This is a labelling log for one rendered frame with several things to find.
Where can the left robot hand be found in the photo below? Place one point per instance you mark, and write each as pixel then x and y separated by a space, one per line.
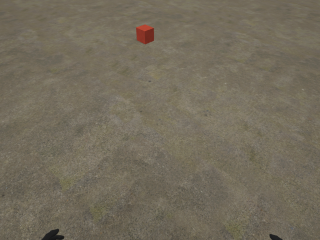
pixel 52 235

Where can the carton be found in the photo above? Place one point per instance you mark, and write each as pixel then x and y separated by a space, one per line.
pixel 145 34

